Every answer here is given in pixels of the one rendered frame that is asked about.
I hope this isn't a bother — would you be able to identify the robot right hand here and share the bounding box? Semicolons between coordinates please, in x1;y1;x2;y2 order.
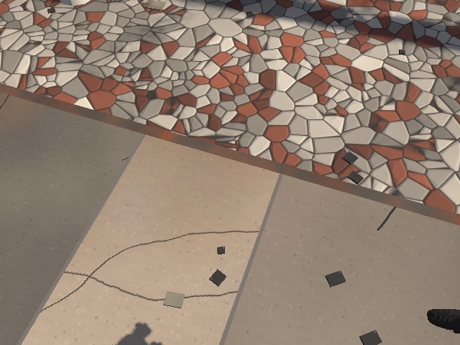
427;309;460;334

